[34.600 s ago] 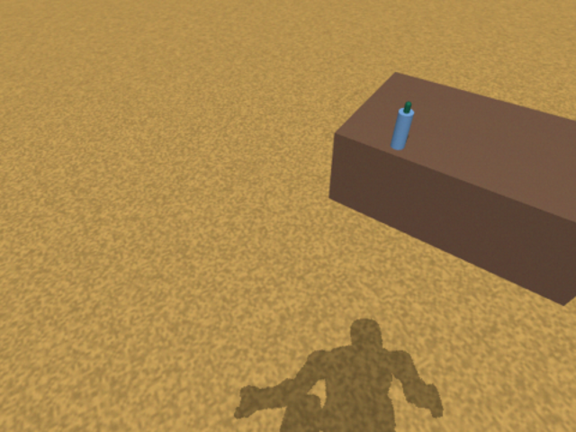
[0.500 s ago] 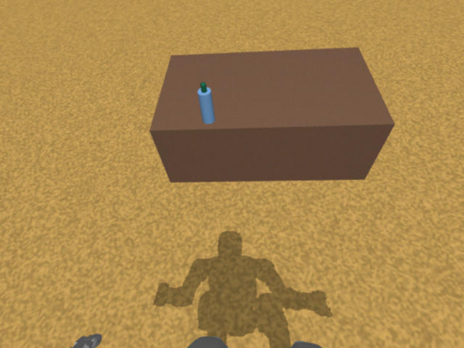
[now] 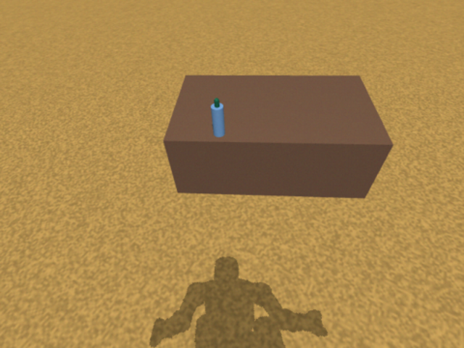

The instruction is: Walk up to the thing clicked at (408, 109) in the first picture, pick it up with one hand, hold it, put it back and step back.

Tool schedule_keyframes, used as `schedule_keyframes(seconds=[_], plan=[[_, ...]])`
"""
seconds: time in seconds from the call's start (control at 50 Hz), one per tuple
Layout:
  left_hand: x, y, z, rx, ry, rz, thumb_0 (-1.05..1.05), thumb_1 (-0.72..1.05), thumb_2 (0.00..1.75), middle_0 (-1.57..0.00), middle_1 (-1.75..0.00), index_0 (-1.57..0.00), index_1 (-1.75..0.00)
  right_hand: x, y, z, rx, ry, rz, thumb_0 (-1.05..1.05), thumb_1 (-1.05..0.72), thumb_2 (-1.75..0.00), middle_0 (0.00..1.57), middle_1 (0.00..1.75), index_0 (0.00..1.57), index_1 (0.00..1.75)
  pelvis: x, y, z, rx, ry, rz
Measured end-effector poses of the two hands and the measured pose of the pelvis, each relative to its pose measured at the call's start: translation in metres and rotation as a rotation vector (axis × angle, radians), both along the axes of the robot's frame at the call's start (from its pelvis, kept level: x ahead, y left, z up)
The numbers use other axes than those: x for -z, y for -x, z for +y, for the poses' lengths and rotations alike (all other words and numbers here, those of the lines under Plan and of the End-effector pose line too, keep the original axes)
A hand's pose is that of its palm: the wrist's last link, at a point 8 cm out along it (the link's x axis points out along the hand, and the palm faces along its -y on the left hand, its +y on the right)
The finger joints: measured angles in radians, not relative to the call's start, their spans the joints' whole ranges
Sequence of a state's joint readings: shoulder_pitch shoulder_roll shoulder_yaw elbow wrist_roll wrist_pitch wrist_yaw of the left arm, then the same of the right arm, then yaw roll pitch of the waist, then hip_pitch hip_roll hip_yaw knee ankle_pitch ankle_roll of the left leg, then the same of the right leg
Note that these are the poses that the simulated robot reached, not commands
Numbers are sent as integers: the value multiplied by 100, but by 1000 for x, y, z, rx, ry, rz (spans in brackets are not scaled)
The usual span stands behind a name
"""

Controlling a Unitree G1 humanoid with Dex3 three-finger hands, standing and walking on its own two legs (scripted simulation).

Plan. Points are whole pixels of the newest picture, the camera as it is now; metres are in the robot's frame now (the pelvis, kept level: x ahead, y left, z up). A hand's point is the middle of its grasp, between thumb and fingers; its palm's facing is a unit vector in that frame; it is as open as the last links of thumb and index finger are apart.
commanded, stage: step back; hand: left
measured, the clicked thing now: (217, 116) +1.09 +0.16 -0.28
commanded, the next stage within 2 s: stand in 0.50 s
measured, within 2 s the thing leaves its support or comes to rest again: neither
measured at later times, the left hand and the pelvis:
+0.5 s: hand (123, 340) +0.17 +0.26 -0.14, palm faces +0.00 -0.93 -0.36, open 7.4 cm; pelvis +0.04 -0.01 +0.01, yaw +0 degrees
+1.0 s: hand out of the picture +0.11 +0.23 -0.14, palm faces -0.05 -0.94 -0.33, open 7.4 cm; pelvis +0.02 -0.02 +0.02, yaw -1 degrees
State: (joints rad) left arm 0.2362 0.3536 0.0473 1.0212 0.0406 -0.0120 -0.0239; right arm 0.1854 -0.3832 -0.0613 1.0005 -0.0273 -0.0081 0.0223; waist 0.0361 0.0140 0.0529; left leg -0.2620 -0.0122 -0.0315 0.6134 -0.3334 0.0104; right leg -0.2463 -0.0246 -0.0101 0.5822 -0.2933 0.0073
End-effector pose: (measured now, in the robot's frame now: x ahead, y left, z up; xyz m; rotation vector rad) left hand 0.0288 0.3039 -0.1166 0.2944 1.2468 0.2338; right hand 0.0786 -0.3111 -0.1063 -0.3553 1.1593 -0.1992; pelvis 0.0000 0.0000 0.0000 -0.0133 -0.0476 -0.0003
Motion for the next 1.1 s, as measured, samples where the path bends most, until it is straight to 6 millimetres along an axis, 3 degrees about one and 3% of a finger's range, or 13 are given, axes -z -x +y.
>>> schedule_keyframes(seconds=[0.18, 0.4, 0.52, 0.64, 0.78, 1.1], plan=[[-2, -46, 5, 35, -12, -10, 1, 90, 90, -20, -30, -21, -30, 0, 1, 12, 37, -26, 33, 1, -90, -90, 20, 30, 20, 30, -5, -17, -4, 26, -13, 9], [-16, -110, -3, 69, -29, -116, 1, 90, 90, -20, -30, -21, -30, 7, -34, 12, 47, -49, 13, 1, -90, -90, 20, 30, 20, 30, -5, -40, -4, 10, -11, 12], [-17, -132, -6, 71, -19, -153, 1, 90, 90, -20, -30, -21, -30, 2, -48, 11, 43, -37, 0, 1, -90, -90, 20, 30, 20, 30, -7, -44, -5, 9, -10, 11], [-17, -130, -16, 78, 8, -119, 1, 90, 90, -20, -30, -20, -30, -8, -55, 9, 46, -32, -16, 1, -90, -90, 20, 30, 20, 30, -14, -43, -6, 15, -13, 4], [-15, -112, -27, 88, 30, -71, 1, 90, 90, -20, -30, -21, -30, -13, -52, 6, 47, -37, -19, 1, -90, -90, 20, 30, 20, 30, -19, -35, -9, 20, -14, 1], [-18, -64, -24, 64, 3, 5, 1, 90, 90, -20, -30, -21, -30, -4, -8, 1, 60, -61, 70, 1, -90, -90, 20, 30, 20, 30, -21, -21, -17, 18, -14, 7]])
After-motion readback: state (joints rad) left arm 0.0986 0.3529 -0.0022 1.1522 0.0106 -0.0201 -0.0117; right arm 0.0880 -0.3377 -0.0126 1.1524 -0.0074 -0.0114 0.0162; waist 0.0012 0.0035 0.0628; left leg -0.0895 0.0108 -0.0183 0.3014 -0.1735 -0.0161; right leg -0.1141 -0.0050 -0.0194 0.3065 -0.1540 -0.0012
